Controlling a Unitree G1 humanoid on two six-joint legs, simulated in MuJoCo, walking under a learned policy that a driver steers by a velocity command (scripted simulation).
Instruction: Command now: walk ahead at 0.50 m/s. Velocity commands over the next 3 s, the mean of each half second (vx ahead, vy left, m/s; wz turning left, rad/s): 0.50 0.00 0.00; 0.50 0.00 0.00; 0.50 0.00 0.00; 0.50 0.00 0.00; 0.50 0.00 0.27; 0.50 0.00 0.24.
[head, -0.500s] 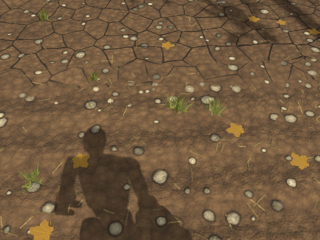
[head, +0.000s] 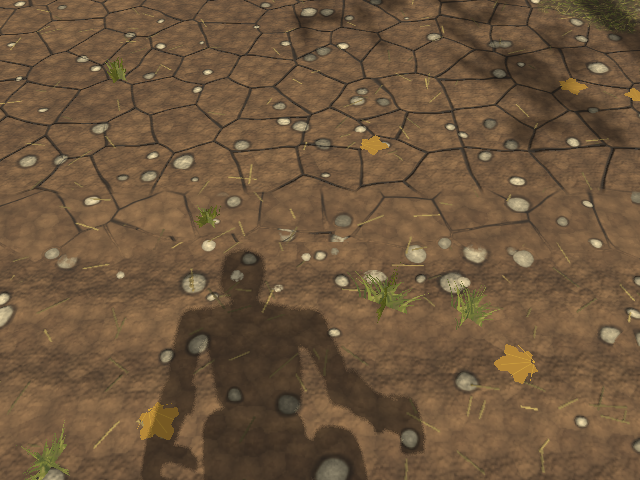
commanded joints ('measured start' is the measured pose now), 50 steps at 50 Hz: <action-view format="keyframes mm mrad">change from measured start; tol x32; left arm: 1 -20 149 24 -50 -2 -13 20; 17 182 11 -17 -12 -9 6 26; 39 -435 76 2 -193 -30 -3 -19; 45 153 312 85 -45 -8 1 -8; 50 -126 101 12 -90 5 -12 -13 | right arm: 1 -18 -44 -11 -47 -11 2 1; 50 135 -89 -7 -15 10 -32 1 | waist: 1 -30 -85 11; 14 -76 -123 -28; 17 -125 277 -386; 50 -27 -100 -65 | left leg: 1 -74 28 -21 -143 169 -21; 12 -7 -46 28 -485 178 21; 15 468 -104 74 -502 159 86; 17 1018 271 -639 -651 -49 294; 24 465 109 -207 -836 145 189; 43 684 84 20 -488 800 91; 46 -64 -165 -81 317 -353 0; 50 -17 15 -37 199 -94 21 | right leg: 1 9 -281 216 -189 112 -147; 15 130 -251 65 288 558 -35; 17 -453 0 77 905 -423 59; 19 -615 -105 162 1026 -346 22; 40 -519 -137 55 219 118 22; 43 -104 -55 -6 187 94 -39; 45 598 -436 613 155 -54 -262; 50 57 -315 343 -84 23 -143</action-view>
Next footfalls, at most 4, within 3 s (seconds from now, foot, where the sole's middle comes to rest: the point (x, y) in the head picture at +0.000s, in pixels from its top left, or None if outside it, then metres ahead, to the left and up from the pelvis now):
0.30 left None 0.35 0.17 -0.78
0.88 right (380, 400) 0.68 -0.06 -0.78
1.42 left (281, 287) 0.98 0.18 -0.78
1.96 right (371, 200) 1.30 -0.06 -0.78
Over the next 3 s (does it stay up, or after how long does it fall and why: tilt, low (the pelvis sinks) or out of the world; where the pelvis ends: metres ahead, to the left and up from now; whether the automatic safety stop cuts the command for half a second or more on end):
stays up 1.72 0.13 -0.01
